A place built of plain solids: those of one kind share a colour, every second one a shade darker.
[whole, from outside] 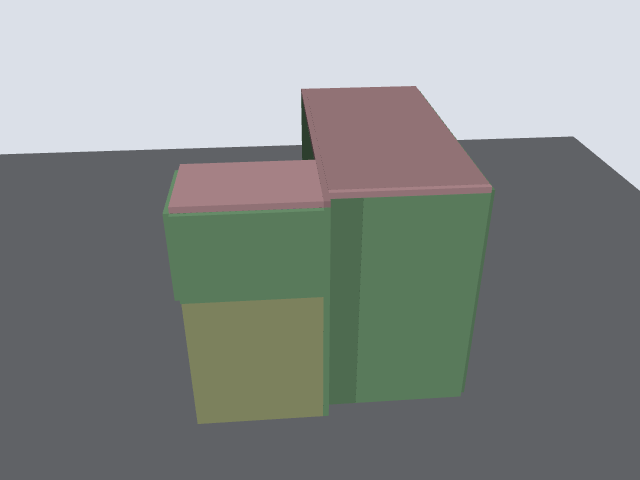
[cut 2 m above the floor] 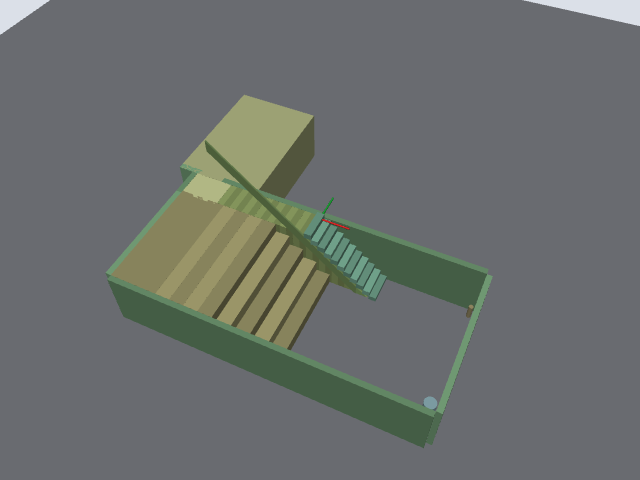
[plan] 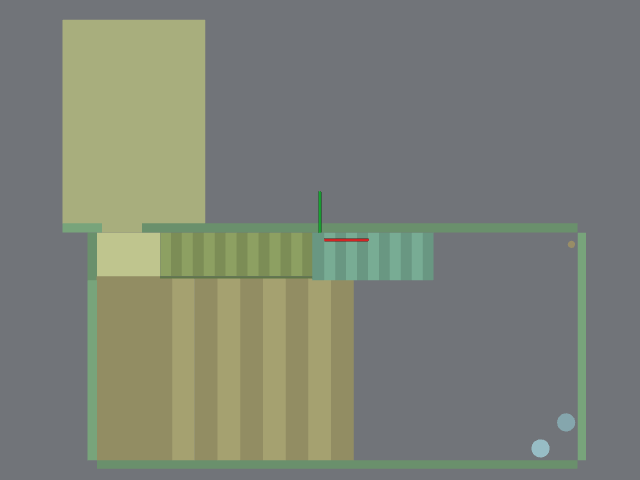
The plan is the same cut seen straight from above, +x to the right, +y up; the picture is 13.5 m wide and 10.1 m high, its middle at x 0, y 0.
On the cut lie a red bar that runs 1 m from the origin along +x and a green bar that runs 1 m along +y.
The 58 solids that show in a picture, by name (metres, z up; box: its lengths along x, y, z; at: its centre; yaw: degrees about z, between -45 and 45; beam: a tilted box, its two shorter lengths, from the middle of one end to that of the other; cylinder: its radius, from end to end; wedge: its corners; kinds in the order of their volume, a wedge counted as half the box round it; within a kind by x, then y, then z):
{
 "floor_1": {"box": [1.33, 1.0, 5.43], "at": [-4.03, -0.35, 2.42]},
 "floor_2": {"box": [3.01, 4.48, 5.43], "at": [-3.92, 2.4, 2.42]},
 "mass_1": {"box": [1.59, 3.88, 3.76], "at": [-3.91, -2.7, 1.83]},
 "mass_2": {"box": [0.48, 3.88, 3.35], "at": [-2.87, -2.7, 1.62]},
 "mass_3": {"box": [0.48, 3.88, 2.93], "at": [-2.39, -2.7, 1.42]},
 "mass_4": {"box": [0.48, 3.88, 2.52], "at": [-1.92, -2.7, 1.21]},
 "mass_5": {"box": [0.48, 3.88, 2.11], "at": [-1.44, -2.7, 1.0]},
 "mass_6": {"box": [0.48, 3.88, 1.7], "at": [-0.96, -2.7, 0.8]},
 "mass_7": {"box": [0.48, 3.88, 1.29], "at": [-0.48, -2.7, 0.59]},
 "mass_8": {"box": [0.48, 3.88, 0.87], "at": [-0.01, -2.7, 0.39]},
 "mass_9": {"box": [0.48, 3.88, 0.46], "at": [0.47, -2.7, 0.18]},
 "wall_1": {"box": [0.18, 4.28, 2.93], "at": [-5.51, 2.5, 6.6]},
 "wall_2": {"box": [0.83, 0.2, 8.11], "at": [-5.0, 0.25, 4.0]},
 "wall_3": {"box": [0.2, 3.79, 8.11], "at": [-4.79, -2.74, 4.0]},
 "wall_4": {"box": [0.2, 1.0, 8.11], "at": [-4.79, -0.35, 4.0]},
 "wall_5": {"box": [3.01, 0.18, 2.93], "at": [-3.92, 4.73, 6.6]},
 "wall_6": {"box": [10.11, 0.18, 8.11], "at": [0.36, -4.73, 4.0]},
 "wall_7": {"box": [9.17, 0.2, 8.11], "at": [0.84, 0.25, 4.0]},
 "wall_8": {"box": [0.18, 4.79, 8.11], "at": [5.51, -2.24, 4.0]},
 "roof_1": {"box": [0.2, 4.79, 0.2], "at": [-4.79, -2.24, 8.16]},
 "roof_2": {"box": [3.01, 4.28, 0.2], "at": [-3.92, 2.5, 8.16]},
 "roof_3": {"box": [10.84, 0.2, 0.2], "at": [0.0, 0.25, 8.16]},
 "roof_4": {"box": [10.11, 4.79, 0.2], "at": [0.36, -2.24, 8.16]},
 "under_1": {"box": [0.23, 0.92, 4.78], "at": [-3.25, -0.3, 2.34]},
 "under_2": {"box": [0.23, 0.92, 4.58], "at": [-3.02, -0.3, 2.24]},
 "under_3": {"box": [0.23, 0.92, 4.38], "at": [-2.79, -0.3, 2.14]},
 "under_4": {"box": [0.23, 0.92, 4.18], "at": [-2.56, -0.3, 2.04]},
 "under_5": {"box": [0.23, 0.92, 3.98], "at": [-2.33, -0.3, 1.94]},
 "under_6": {"box": [0.23, 0.92, 3.78], "at": [-2.1, -0.3, 1.84]},
 "under_7": {"box": [0.23, 0.92, 3.58], "at": [-1.87, -0.3, 1.74]},
 "under_8": {"box": [0.23, 0.92, 3.38], "at": [-1.64, -0.3, 1.64]},
 "under_9": {"box": [0.23, 0.92, 3.19], "at": [-1.41, -0.3, 1.54]},
 "under_10": {"box": [0.23, 0.92, 2.99], "at": [-1.18, -0.3, 1.44]},
 "under_11": {"box": [0.23, 0.92, 2.79], "at": [-0.95, -0.3, 1.34]},
 "under_12": {"box": [0.23, 0.92, 2.59], "at": [-0.72, -0.3, 1.25]},
 "under_13": {"box": [0.23, 0.92, 2.39], "at": [-0.49, -0.3, 1.15]},
 "under_14": {"box": [0.23, 0.92, 2.19], "at": [-0.26, -0.3, 1.05]},
 "under_15": {"box": [0.23, 0.92, 1.99], "at": [-0.03, -0.3, 0.95]},
 "under_16": {"box": [0.23, 0.92, 1.8], "at": [0.2, -0.3, 0.85]},
 "under_17": {"box": [0.23, 0.92, 1.6], "at": [0.43, -0.3, 0.75]},
 "under_18": {"box": [0.23, 0.92, 1.4], "at": [0.66, -0.3, 0.65]},
 "under_19": {"box": [0.23, 0.92, 1.2], "at": [0.89, -0.3, 0.55]},
 "string_1": {"wedge": [[-3.36, -0.81, 4.3], [-3.36, -0.81, 4.7], [-3.36, -0.76, 4.3], [-3.36, -0.76, 4.7], [1.68, -0.81, -0.05], [1.68, -0.81, 0.35], [1.68, -0.76, -0.05], [1.68, -0.76, 0.35]]},
 "string_2": {"wedge": [[1.68, -0.81, -0.05], [1.68, -0.81, 0.35], [1.68, -0.76, -0.05], [1.68, -0.76, 0.35], [2.11, -0.81, -0.05], [2.11, -0.81, -0.03], [2.11, -0.76, -0.05], [2.11, -0.76, -0.03]]},
 "tread_1": {"wedge": [[-0.16, -0.85, 1.94], [-0.16, -0.85, 2.15], [-0.16, 0.15, 1.94], [-0.16, 0.15, 2.15], [0.09, -0.85, 1.94], [0.09, -0.85, 2.15], [0.09, 0.15, 1.94], [0.09, 0.15, 2.15]]},
 "tread_2": {"wedge": [[0.07, -0.85, 1.74], [0.07, -0.85, 1.95], [0.07, 0.15, 1.74], [0.07, 0.15, 1.95], [0.32, -0.85, 1.74], [0.32, -0.85, 1.95], [0.32, 0.15, 1.74], [0.32, 0.15, 1.95]]},
 "tread_3": {"wedge": [[0.3, -0.85, 1.54], [0.3, -0.85, 1.75], [0.3, 0.15, 1.54], [0.3, 0.15, 1.76], [0.55, -0.85, 1.54], [0.55, -0.85, 1.75], [0.55, 0.15, 1.54], [0.55, 0.15, 1.75]]},
 "tread_4": {"wedge": [[0.53, -0.85, 1.34], [0.53, -0.85, 1.56], [0.53, 0.15, 1.34], [0.53, 0.15, 1.56], [0.78, -0.85, 1.34], [0.78, -0.85, 1.55], [0.78, 0.15, 1.34], [0.78, 0.15, 1.55]]},
 "tread_5": {"wedge": [[0.76, -0.85, 1.15], [0.76, -0.85, 1.36], [0.76, 0.15, 1.15], [0.76, 0.15, 1.36], [1.01, -0.85, 1.15], [1.01, -0.85, 1.36], [1.01, 0.15, 1.15], [1.01, 0.15, 1.36]]},
 "tread_6": {"wedge": [[0.99, -0.85, 0.95], [0.99, -0.85, 1.16], [0.99, 0.15, 0.95], [0.99, 0.15, 1.16], [1.24, -0.85, 0.95], [1.24, -0.85, 1.16], [1.24, 0.15, 0.95], [1.24, 0.15, 1.16]]},
 "tread_7": {"wedge": [[1.22, -0.85, 0.75], [1.22, -0.85, 0.96], [1.22, 0.15, 0.75], [1.22, 0.15, 0.96], [1.47, -0.85, 0.75], [1.47, -0.85, 0.96], [1.47, 0.15, 0.75], [1.47, 0.15, 0.96]]},
 "tread_8": {"wedge": [[1.45, -0.85, 0.55], [1.45, -0.85, 0.76], [1.45, 0.15, 0.55], [1.45, 0.15, 0.76], [1.7, -0.85, 0.55], [1.7, -0.85, 0.76], [1.7, 0.15, 0.55], [1.7, 0.15, 0.76]]},
 "tread_9": {"wedge": [[1.68, -0.85, 0.35], [1.68, -0.85, 0.56], [1.68, 0.15, 0.35], [1.68, 0.15, 0.56], [1.93, -0.85, 0.35], [1.93, -0.85, 0.56], [1.93, 0.15, 0.35], [1.93, 0.15, 0.56]]},
 "tread_10": {"wedge": [[1.91, -0.85, 0.15], [1.91, -0.85, 0.36], [1.91, 0.15, 0.15], [1.91, 0.15, 0.37], [2.16, -0.85, 0.15], [2.16, -0.85, 0.36], [2.16, 0.15, 0.15], [2.16, 0.15, 0.36]]},
 "tread_11": {"wedge": [[2.14, -0.85, -0.05], [2.14, -0.85, 0.17], [2.14, 0.15, -0.05], [2.14, 0.15, 0.17], [2.39, -0.85, -0.05], [2.39, -0.85, 0.17], [2.39, 0.15, -0.05], [2.39, 0.15, 0.17]]},
 "bin_1": {"cylinder": 0.19, "from": [4.64, -4.39, 0.0], "to": [4.64, -4.39, 0.62]},
 "bin_2": {"cylinder": 0.19, "from": [5.18, -3.84, 0.0], "to": [5.18, -3.84, 0.75]},
 "extinguisher_1": {"cylinder": 0.07, "from": [5.29, -0.09, 0.0], "to": [5.29, -0.09, 0.52]}
}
